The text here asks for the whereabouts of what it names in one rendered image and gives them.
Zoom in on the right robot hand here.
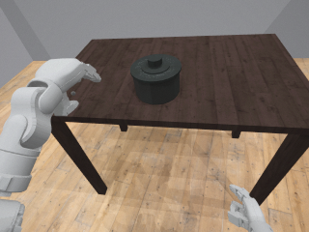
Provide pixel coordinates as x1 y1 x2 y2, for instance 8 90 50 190
227 184 266 231

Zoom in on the left robot hand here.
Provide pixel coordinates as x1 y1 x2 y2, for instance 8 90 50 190
35 58 101 117

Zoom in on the right robot forearm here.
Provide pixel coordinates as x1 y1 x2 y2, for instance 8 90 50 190
248 220 274 232

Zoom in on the table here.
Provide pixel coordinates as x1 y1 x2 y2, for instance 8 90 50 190
50 34 309 206

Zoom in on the pot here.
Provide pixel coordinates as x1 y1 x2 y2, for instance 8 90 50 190
133 74 180 105

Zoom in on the left robot forearm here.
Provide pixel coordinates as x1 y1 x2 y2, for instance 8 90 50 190
0 77 63 197

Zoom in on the lid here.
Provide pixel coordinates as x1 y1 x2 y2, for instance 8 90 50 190
130 54 182 84

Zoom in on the knob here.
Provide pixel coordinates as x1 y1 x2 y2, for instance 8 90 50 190
147 54 162 67

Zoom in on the robot left upper arm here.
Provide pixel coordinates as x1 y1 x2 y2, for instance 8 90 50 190
0 198 25 232

